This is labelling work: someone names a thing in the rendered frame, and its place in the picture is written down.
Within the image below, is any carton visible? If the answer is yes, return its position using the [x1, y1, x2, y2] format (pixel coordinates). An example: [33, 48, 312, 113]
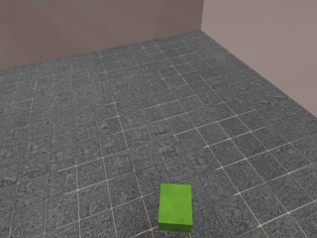
[158, 183, 193, 232]

